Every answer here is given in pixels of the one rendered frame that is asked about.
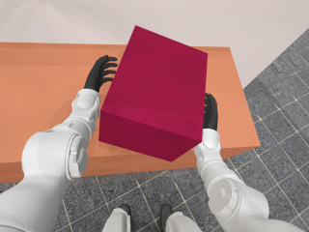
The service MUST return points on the pedestal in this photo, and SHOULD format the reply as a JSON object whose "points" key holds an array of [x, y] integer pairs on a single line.
{"points": [[39, 81]]}

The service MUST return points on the left robot shin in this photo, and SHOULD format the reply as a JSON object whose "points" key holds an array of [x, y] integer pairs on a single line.
{"points": [[118, 210]]}

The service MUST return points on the left robot hand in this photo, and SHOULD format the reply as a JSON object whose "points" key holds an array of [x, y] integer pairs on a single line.
{"points": [[96, 76]]}

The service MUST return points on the robot right forearm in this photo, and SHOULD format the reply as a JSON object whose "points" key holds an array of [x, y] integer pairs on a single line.
{"points": [[210, 164]]}

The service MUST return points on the robot left thigh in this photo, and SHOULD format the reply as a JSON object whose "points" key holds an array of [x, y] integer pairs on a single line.
{"points": [[118, 222]]}

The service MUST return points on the robot left upper arm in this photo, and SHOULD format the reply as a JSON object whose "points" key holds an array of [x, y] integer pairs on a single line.
{"points": [[51, 161]]}

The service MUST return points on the robot right upper arm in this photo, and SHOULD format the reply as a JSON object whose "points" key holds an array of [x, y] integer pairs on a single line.
{"points": [[240, 208]]}

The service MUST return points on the robot left forearm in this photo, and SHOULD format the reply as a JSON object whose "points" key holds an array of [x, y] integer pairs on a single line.
{"points": [[82, 120]]}

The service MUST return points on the right robot hand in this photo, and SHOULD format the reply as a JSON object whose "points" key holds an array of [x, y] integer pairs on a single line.
{"points": [[210, 120]]}

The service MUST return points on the carton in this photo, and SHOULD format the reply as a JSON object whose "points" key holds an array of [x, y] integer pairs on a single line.
{"points": [[155, 104]]}

